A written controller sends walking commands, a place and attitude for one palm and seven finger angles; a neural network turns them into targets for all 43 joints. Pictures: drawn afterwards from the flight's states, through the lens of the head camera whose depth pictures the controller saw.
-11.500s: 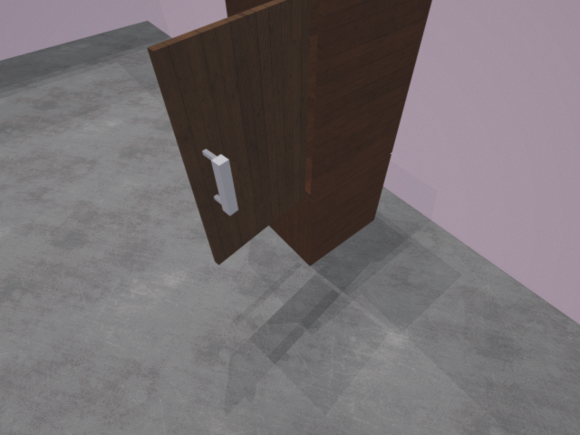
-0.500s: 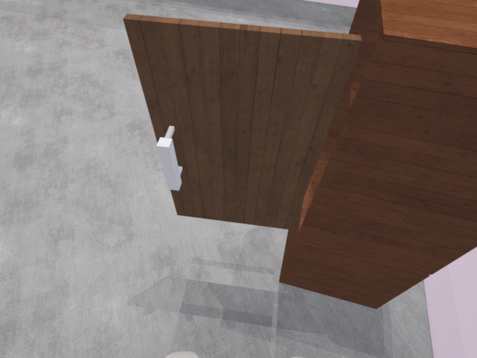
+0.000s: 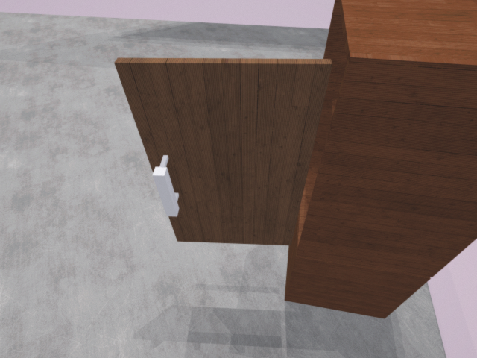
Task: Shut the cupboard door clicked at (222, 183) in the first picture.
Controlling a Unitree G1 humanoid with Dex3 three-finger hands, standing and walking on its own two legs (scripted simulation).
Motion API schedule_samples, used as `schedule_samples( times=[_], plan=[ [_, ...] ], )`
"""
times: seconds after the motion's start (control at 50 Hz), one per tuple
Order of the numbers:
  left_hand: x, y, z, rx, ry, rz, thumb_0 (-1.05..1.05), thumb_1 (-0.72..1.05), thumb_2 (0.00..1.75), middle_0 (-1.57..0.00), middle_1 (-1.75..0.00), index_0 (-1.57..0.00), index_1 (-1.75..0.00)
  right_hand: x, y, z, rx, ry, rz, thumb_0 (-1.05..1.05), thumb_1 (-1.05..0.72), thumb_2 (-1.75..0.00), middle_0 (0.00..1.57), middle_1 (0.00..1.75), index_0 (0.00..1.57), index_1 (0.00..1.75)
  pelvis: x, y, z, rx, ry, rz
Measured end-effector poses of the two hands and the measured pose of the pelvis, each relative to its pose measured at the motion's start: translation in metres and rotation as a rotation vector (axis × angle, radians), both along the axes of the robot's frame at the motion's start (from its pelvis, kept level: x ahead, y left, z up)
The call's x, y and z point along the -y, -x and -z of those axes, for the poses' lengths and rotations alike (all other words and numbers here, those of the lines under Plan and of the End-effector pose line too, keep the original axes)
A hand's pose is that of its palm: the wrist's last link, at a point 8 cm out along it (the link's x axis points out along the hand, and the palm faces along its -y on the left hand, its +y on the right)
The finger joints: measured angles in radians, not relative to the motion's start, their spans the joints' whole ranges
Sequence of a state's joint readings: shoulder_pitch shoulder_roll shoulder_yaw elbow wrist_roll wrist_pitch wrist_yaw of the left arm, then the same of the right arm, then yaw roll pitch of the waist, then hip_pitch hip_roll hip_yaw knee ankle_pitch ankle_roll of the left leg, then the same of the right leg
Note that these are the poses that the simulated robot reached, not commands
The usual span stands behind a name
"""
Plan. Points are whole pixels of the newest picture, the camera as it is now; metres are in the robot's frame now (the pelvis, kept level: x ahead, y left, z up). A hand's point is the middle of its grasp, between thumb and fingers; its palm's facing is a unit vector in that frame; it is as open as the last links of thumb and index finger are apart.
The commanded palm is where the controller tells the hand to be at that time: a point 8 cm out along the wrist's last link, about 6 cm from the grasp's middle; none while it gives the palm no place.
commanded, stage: come to a stop and stand still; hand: left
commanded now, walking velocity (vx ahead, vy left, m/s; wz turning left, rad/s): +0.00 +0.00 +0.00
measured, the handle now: (169, 186) +0.49 +0.18 -0.03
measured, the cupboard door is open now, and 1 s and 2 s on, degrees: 98 98 98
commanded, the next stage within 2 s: look again from close up in 0.76 s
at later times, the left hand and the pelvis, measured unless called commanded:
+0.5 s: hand out of the picture +0.02 +0.20 -0.17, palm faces +0.00 -0.98 -0.19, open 7.4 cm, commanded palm none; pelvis +0.02 +0.03 +0.01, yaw -1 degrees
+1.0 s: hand out of the picture +0.04 +0.22 -0.17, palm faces +0.00 -0.98 -0.21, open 7.4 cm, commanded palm none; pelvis +0.03 +0.04 +0.01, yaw -1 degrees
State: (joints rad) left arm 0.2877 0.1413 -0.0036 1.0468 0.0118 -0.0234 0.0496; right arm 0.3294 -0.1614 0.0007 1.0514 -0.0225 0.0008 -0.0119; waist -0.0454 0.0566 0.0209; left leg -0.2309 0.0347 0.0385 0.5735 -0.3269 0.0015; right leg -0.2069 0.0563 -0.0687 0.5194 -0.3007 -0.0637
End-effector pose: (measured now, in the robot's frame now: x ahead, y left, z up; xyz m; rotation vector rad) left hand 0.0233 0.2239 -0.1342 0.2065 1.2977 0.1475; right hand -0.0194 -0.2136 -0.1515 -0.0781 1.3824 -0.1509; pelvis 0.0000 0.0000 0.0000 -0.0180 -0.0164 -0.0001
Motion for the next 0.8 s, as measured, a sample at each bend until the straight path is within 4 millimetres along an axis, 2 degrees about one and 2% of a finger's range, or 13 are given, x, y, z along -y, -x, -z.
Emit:
schedule_samples(
  times=[0.1,0.18,0.48,0.64,0.8],
  plan=[
    [-0.011,-0.005,-0.004,0.011,0.002,-0.007,0.01,0.93,0.9,-0.2,-0.3,-0.2,-0.3,-0.017,-0.007,-0.003,0.006,-0.015,-0.029,0.0,-0.92,-0.9,0.2,0.3,0.2,0.3,-0.009,-0.003,-0.004,0.002,-0.015,0.006],
    [-0.018,-0.005,-0.005,-0.001,0.005,-0.009,0.0,0.92,0.9,-0.2,-0.3,-0.2,-0.3,-0.022,-0.01,-0.004,-0.008,-0.011,-0.041,0.01,-0.93,-0.9,0.2,0.3,0.2,0.3,-0.016,-0.006,-0.005,-0.002,-0.02,0.009],
    [-0.024,0.004,0.005,-0.092,0.046,-0.024,0.0,0.91,0.9,-0.2,-0.3,-0.2,-0.3,-0.022,-0.044,-0.013,0.006,0.048,-0.063,0.0,-0.92,-0.9,0.2,0.3,0.2,0.3,-0.031,-0.022,-0.007,-0.005,-0.02,0.014],
    [-0.03,-0.003,0.007,-0.093,0.048,-0.027,0.0,0.91,0.9,-0.2,-0.3,-0.2,-0.3,-0.024,-0.059,-0.016,0.024,0.067,-0.07,0.0,-0.92,-0.9,0.2,0.3,0.2,0.3,-0.036,-0.028,-0.007,-0.003,-0.019,0.013],
    [-0.039,-0.011,0.006,-0.077,0.037,-0.025,0.0,0.91,0.9,-0.2,-0.3,-0.2,-0.3,-0.027,-0.063,-0.016,0.027,0.071,-0.072,0.0,-0.92,-0.9,0.2,0.3,0.2,0.3,-0.04,-0.03,-0.007,-0.001,-0.02,0.012]
  ],
)
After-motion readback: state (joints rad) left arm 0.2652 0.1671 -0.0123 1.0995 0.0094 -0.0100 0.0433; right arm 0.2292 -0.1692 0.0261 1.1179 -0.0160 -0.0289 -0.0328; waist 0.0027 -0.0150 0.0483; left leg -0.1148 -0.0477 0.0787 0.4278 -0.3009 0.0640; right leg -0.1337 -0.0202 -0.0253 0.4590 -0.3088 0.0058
